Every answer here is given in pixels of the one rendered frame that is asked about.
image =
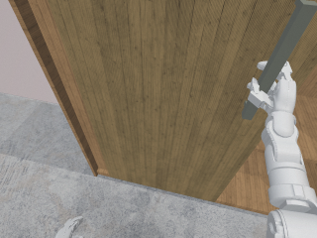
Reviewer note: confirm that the handle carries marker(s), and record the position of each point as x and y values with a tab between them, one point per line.
297	24

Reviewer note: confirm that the robot left hand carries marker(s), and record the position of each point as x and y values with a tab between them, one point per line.
69	227

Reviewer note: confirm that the robot right upper arm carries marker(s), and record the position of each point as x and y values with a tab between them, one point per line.
291	224

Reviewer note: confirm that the robot right hand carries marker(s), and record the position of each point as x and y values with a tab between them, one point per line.
282	94

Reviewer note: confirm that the robot right forearm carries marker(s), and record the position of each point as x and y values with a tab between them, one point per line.
289	187

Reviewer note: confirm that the wardrobe door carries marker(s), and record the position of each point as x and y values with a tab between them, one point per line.
44	17
164	83

